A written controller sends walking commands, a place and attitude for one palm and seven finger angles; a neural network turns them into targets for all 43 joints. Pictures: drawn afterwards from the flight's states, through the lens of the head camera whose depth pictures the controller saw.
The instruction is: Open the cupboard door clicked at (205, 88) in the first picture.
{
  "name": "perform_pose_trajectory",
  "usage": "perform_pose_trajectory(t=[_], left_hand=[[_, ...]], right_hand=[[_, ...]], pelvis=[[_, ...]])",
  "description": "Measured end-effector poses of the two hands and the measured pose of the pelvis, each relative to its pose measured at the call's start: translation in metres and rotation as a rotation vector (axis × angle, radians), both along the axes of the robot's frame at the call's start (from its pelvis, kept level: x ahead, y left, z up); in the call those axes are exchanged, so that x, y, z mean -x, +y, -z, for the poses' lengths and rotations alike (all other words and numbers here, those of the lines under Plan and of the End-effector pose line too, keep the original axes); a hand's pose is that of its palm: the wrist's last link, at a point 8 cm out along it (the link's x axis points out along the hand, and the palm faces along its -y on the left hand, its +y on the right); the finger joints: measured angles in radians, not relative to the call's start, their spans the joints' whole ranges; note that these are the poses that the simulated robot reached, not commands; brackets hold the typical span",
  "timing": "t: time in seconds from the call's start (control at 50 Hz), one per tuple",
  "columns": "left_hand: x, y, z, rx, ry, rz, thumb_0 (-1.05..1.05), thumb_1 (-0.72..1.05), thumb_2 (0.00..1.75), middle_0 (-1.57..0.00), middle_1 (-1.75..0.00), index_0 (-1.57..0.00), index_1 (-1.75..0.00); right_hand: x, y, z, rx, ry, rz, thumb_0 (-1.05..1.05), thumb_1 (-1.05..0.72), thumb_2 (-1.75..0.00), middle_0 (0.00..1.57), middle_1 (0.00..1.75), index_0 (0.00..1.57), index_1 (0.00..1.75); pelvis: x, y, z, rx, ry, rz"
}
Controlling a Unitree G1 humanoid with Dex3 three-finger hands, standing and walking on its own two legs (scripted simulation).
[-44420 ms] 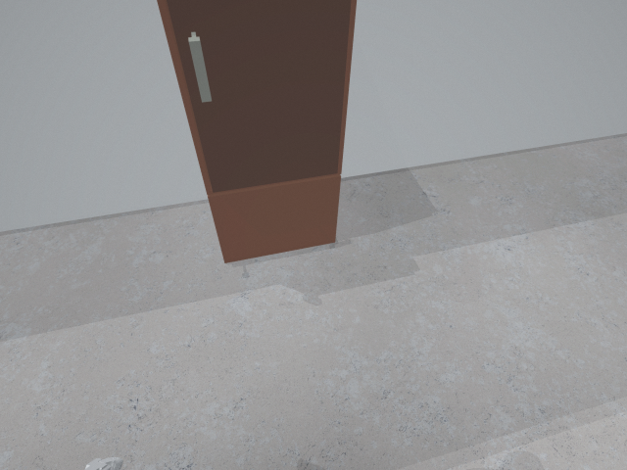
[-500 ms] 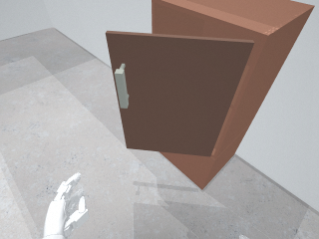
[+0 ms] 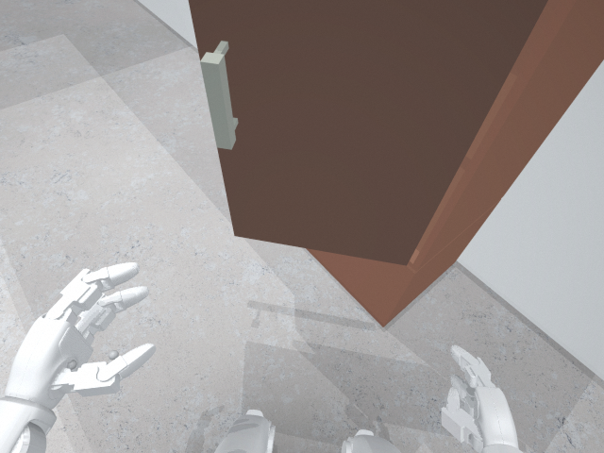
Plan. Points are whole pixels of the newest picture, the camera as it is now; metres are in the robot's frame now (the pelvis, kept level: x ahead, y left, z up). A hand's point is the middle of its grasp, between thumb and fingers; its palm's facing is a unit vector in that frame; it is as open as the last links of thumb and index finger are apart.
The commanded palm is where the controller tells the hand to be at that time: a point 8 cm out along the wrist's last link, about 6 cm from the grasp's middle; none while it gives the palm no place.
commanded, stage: raise the hand with hooked fingers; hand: left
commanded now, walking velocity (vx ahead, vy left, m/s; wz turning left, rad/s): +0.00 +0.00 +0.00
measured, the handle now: (224, 97) +0.58 +0.18 +0.13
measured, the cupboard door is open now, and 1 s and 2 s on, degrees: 40 40 40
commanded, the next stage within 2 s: move the hooked fingers beside the handle in 1.42 s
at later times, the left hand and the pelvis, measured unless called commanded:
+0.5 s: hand (72, 291) +0.25 +0.28 +0.11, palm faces -0.05 -1.00 -0.06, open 13.1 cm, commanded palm +0.23 +0.33 +0.12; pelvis +0.01 +0.03 +0.03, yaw -1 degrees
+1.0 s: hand (43, 215) +0.31 +0.31 +0.16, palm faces -0.03 -1.00 -0.06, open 14.0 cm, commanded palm +0.28 +0.35 +0.16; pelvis +0.02 +0.03 +0.05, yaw -1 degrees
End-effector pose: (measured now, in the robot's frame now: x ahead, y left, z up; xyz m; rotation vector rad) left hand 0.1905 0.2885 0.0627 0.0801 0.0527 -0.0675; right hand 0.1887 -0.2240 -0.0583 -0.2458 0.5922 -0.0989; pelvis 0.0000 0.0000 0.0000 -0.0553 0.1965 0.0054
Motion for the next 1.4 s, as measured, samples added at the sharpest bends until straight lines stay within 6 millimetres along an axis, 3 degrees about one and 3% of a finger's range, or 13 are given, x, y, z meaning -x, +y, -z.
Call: perform_pose_trajectory(t=[0.16, 0.26, 0.4, 0.72, 0.94, 1.2, 1.4], left_hand=[[-0.022, 0.020, -0.023, 0.012, 0.005, -0.027, 0.01, 0.12, 0.56, -0.26, -0.80, -0.26, -0.80], [-0.028, 0.025, -0.025, 0.022, -0.003, -0.013, 0.00, 0.00, 0.52, -0.26, -0.88, -0.27, -0.88], [-0.038, 0.033, -0.035, 0.027, -0.041, -0.004, 0.00, -0.16, 0.44, -0.27, -0.98, -0.28, -0.98], [-0.068, 0.064, -0.072, 0.023, -0.059, -0.029, -0.01, -0.46, 0.32, -0.30, -1.18, -0.30, -1.18], [-0.095, 0.074, -0.097, 0.017, -0.068, -0.035, -0.01, -0.50, 0.30, -0.30, -1.20, -0.30, -1.20], [-0.105, 0.056, -0.091, 0.042, -0.042, -0.020, -0.01, -0.50, 0.30, -0.30, -1.20, -0.30, -1.20], [-0.104, 0.046, -0.093, 0.035, -0.049, -0.030, -0.01, -0.50, 0.30, -0.30, -1.20, -0.30, -1.20]], right_hand=[[0.032, -0.005, -0.003, -0.013, 0.062, 0.066, 0.02, -0.90, -0.90, 0.20, 0.30, 0.21, 0.30], [0.041, -0.014, -0.010, 0.032, 0.075, 0.080, 0.02, -0.90, -0.90, 0.20, 0.30, 0.20, 0.30], [0.037, -0.012, -0.029, 0.071, 0.036, 0.083, 0.02, -0.90, -0.90, 0.20, 0.30, 0.20, 0.30], [0.015, 0.031, -0.046, 0.014, -0.016, 0.016, 0.02, -0.90, -0.90, 0.20, 0.30, 0.20, 0.30], [0.025, 0.020, -0.044, 0.026, 0.038, 0.041, 0.02, -0.90, -0.90, 0.20, 0.30, 0.21, 0.30], [0.036, -0.009, -0.044, 0.043, 0.075, 0.089, 0.02, -0.90, -0.90, 0.20, 0.30, 0.20, 0.30], [0.032, -0.017, -0.042, 0.032, 0.071, 0.096, 0.02, -0.90, -0.90, 0.20, 0.30, 0.20, 0.30]], pelvis=[[-0.009, 0.006, -0.015, -0.012, -0.004, 0.019], [-0.010, 0.014, -0.019, -0.013, -0.011, 0.023], [-0.010, 0.024, -0.025, -0.008, -0.038, 0.022], [-0.011, 0.037, -0.040, -0.005, -0.096, 0.011], [-0.015, 0.034, -0.048, -0.014, -0.111, 0.011], [-0.019, 0.022, -0.051, -0.026, -0.101, 0.024], [-0.020, 0.012, -0.052, -0.030, -0.104, 0.022]])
